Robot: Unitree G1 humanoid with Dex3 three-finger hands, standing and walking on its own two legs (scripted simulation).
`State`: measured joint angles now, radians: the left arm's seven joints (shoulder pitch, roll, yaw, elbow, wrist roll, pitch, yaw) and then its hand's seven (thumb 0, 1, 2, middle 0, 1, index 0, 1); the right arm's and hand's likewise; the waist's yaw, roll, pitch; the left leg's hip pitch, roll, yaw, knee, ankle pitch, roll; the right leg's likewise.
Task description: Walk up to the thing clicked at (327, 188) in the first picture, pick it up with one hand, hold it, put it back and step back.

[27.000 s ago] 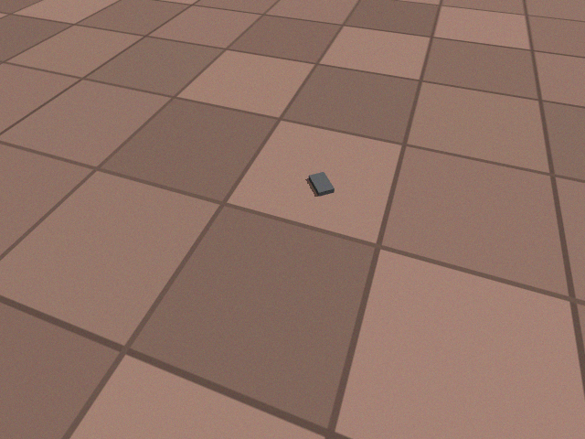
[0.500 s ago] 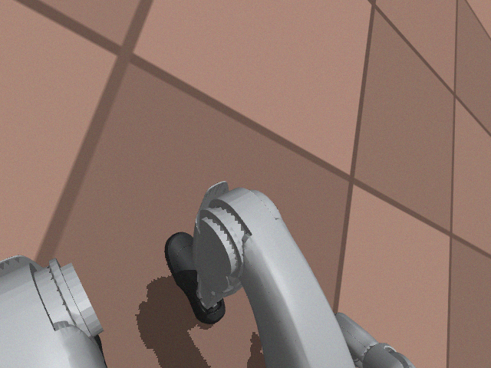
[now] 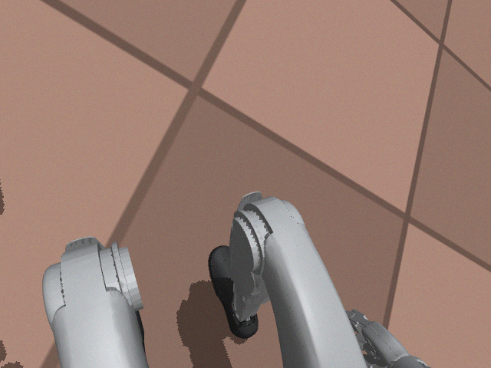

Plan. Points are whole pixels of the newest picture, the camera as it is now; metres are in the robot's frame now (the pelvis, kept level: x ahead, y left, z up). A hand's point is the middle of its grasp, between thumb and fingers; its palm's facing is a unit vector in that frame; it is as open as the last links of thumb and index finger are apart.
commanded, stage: settle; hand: left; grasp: from above
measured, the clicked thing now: out of the picture +0.47 +0.37 -0.23
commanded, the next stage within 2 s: lift in 0.20 s
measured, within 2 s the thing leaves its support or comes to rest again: neither
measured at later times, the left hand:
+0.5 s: hand out of the picture +0.46 +0.34 -0.13, palm faces -0.47 -0.11 -0.87, open 10.5 cm
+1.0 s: hand out of the picture +0.38 +0.34 +0.03, palm faces -0.45 -0.12 -0.89, open 10.6 cm
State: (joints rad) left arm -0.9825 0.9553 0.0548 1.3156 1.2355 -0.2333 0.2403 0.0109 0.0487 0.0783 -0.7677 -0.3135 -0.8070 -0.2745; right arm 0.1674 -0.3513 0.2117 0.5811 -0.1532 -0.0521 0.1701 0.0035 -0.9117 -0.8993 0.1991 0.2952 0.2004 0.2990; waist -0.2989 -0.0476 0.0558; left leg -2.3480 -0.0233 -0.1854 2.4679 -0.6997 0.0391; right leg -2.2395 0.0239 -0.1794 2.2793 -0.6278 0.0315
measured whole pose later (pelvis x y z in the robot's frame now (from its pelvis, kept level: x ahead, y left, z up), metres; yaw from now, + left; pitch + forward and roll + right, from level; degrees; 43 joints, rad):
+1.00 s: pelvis +0.00 +0.00 +0.12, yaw +8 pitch +34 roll -7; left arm -0.63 0.70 -0.01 0.81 1.01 -0.21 0.00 -0.01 0.02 0.22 -0.71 -0.39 -0.74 -0.37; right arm 0.17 -0.28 0.04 0.60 -0.01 0.09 0.04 0.01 -0.91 -0.90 0.20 0.30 0.20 0.30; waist -0.13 0.04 -0.17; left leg -1.99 -0.02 -0.06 2.05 -0.65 0.04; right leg -1.94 0.01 -0.06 1.95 -0.61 0.03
